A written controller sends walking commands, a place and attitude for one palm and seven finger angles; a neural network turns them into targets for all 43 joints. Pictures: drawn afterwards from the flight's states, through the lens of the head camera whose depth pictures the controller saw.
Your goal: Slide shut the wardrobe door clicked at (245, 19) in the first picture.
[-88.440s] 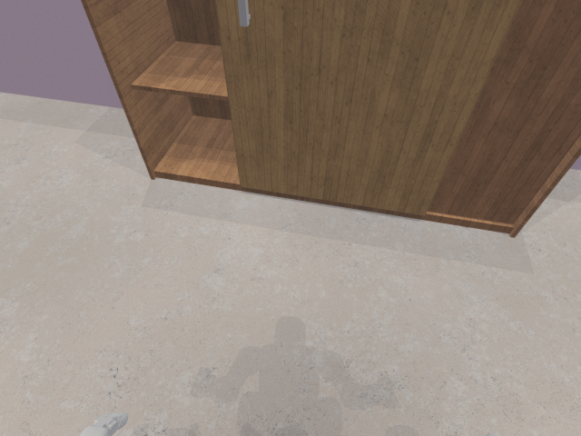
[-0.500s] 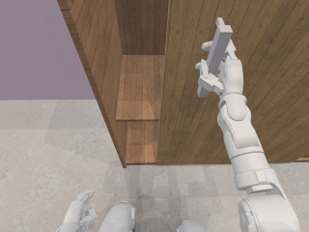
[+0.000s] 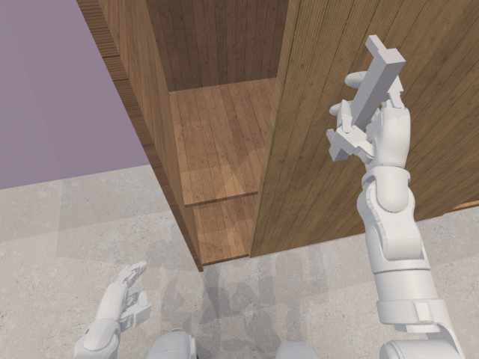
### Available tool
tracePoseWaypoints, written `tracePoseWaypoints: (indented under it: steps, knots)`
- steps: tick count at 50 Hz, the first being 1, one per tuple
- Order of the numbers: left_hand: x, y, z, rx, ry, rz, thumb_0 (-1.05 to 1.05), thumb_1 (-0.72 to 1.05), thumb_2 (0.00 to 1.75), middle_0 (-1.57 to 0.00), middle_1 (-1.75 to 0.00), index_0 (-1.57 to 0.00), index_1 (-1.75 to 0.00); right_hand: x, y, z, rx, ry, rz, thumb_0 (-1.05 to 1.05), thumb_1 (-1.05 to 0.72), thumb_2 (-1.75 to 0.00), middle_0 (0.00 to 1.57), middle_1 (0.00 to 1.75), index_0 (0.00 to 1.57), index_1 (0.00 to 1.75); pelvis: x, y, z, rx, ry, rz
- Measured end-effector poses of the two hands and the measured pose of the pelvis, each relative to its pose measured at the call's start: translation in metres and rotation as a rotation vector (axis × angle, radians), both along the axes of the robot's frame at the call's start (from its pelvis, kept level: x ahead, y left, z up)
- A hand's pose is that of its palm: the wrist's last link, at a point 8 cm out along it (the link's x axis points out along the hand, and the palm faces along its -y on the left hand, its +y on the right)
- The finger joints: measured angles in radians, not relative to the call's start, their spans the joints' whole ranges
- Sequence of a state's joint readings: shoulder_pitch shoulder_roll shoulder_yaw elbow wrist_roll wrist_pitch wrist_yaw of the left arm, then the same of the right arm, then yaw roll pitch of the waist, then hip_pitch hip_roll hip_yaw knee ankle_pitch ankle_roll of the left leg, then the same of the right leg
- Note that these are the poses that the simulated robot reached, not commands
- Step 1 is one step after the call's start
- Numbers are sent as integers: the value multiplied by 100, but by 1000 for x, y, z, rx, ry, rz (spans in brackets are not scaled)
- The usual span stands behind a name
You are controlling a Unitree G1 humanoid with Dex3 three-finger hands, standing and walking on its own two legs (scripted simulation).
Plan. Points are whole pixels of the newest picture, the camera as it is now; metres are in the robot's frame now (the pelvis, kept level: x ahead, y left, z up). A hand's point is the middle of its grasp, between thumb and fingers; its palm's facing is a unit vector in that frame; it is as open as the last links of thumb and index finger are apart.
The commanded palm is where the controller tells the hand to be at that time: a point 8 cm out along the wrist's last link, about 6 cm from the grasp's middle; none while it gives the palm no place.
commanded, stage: step sideways, sliding the door along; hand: right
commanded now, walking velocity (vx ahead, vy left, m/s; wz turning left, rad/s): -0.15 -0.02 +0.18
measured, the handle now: (353, 106) +0.43 -0.21 +0.14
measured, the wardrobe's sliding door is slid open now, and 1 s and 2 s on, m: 0.19 0.03 0.00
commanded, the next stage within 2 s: none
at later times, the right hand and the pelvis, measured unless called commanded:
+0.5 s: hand (293, 138) +0.38 -0.11 +0.14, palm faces +0.30 +0.95 -0.01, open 6.8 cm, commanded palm +0.33 -0.05 +0.14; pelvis +0.05 +0.04 -0.01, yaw -1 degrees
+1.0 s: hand (238, 153) +0.36 -0.03 +0.14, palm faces -0.01 +1.00 +0.03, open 6.7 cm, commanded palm +0.33 -0.02 +0.15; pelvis +0.04 +0.04 -0.01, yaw +2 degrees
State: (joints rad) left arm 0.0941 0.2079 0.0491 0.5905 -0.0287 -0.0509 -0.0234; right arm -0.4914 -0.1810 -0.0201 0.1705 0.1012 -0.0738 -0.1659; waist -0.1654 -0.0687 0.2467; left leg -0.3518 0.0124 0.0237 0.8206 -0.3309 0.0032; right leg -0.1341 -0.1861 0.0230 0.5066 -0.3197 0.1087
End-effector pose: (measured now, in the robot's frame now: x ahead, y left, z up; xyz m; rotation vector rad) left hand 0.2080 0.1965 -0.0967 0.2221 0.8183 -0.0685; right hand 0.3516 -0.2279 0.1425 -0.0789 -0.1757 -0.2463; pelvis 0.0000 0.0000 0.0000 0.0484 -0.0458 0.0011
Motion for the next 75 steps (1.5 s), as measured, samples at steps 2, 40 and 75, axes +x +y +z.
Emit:
tracePoseWaypoints:
  steps: [2, 40, 75]
  knots:
    - [8, 6, -7, -27, -15, -12, 1, 90, 90, -20, -30, -20, -30, 0, 3, 0, -9, -10, -37, -3, -70, -86, 44, 140, 21, 140, 6, 13, -5, -8, -8, 12]
    - [63, 0, 10, -96, -115, -47, 1, 90, 90, -20, -30, -20, -30, -13, 118, -5, 104, -81, 212, 1, -74, -80, 33, 140, 14, 129, 51, 25, -5, -8, 32, 28]
    - [-70, 143, -15, -16, 38, 175, 2, 90, 90, -20, -30, -20, -30, -20, 180, 0, 3, -35, 123, -1, -74, -84, 38, 140, 19, 135, -30, 115, -13, -48, 26, 76]
